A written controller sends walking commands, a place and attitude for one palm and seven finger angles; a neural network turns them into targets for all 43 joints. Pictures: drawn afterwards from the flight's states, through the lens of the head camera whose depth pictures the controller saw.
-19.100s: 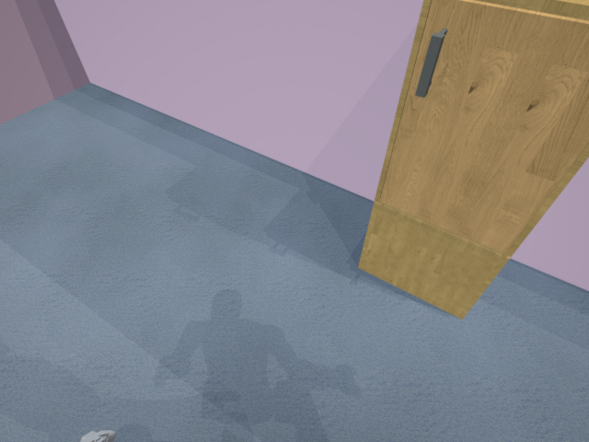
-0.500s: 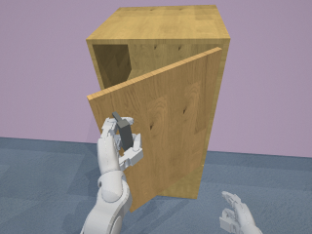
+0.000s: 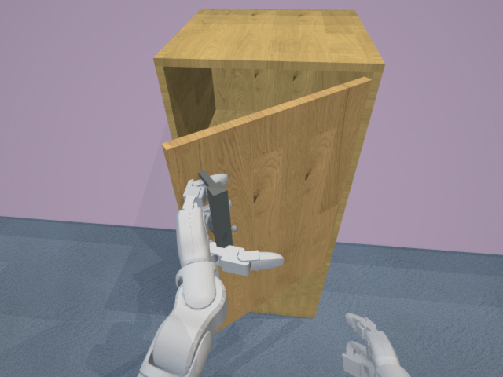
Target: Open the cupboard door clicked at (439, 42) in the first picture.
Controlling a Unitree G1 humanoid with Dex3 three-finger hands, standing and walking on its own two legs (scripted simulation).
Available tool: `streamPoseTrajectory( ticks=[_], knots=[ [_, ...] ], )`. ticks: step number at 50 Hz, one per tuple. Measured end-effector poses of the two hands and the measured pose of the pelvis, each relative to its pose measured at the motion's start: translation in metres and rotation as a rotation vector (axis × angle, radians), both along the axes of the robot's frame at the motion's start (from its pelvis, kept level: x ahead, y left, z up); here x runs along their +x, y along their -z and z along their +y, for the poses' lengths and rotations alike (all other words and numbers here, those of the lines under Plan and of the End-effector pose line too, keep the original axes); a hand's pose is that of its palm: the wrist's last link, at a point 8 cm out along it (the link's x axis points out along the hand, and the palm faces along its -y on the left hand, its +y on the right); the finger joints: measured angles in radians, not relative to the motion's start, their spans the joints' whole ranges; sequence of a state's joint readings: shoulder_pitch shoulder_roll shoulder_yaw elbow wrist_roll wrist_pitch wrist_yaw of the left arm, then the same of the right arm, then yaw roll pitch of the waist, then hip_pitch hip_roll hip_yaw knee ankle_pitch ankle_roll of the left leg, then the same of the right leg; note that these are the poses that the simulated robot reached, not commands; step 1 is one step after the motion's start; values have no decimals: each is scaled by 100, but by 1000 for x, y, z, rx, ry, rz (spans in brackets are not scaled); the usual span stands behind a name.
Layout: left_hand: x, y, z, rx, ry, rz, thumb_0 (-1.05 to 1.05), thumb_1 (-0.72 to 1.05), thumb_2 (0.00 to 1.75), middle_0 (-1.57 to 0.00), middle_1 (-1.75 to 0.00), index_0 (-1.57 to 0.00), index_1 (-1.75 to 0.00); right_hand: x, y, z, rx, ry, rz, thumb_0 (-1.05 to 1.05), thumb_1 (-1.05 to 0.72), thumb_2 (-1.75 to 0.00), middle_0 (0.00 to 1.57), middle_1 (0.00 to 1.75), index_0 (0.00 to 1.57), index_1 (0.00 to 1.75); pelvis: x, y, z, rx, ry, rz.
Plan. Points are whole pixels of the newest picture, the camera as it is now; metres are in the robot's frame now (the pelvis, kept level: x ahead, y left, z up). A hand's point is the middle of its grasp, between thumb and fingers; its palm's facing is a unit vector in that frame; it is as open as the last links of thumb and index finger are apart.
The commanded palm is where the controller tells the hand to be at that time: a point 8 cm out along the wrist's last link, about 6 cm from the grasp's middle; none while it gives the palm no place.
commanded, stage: open thumb and fingers to let go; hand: left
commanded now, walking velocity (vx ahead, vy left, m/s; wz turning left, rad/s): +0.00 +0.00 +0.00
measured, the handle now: (214, 211) +0.33 +0.10 +0.13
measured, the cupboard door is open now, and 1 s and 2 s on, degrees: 39 42 41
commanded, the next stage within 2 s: slide the hand sideways off the handle in 0.14 s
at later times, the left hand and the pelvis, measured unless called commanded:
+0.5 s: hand (228, 245) +0.26 +0.07 +0.14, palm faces -0.09 -1.00 -0.03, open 16.1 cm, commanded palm +0.22 +0.09 +0.13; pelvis +0.00 +0.00 +0.00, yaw +1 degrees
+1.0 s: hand (211, 271) +0.22 +0.08 +0.13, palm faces -0.03 -1.00 -0.04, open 16.2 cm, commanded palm +0.18 +0.14 +0.13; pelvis +0.02 -0.01 +0.00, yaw +0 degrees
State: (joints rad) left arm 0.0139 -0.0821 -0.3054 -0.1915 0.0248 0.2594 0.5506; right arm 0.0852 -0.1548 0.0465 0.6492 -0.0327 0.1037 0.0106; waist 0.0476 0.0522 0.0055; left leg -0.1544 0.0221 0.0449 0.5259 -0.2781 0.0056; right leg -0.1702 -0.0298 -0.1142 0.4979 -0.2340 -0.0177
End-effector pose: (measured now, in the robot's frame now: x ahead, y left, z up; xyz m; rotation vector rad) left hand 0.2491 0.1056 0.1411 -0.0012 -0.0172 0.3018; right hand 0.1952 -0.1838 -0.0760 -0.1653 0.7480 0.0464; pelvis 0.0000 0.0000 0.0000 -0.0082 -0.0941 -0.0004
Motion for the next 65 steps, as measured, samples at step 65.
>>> streamPoseTrajectory(
  ticks=[65],
  knots=[
    [-67,9,52,73,333,9,-1,-50,30,-22,-34,-19,-31,11,-11,-43,-10,46,-206,2,-90,-89,20,30,20,30,27,5,-22,3,2,41]
  ],
)
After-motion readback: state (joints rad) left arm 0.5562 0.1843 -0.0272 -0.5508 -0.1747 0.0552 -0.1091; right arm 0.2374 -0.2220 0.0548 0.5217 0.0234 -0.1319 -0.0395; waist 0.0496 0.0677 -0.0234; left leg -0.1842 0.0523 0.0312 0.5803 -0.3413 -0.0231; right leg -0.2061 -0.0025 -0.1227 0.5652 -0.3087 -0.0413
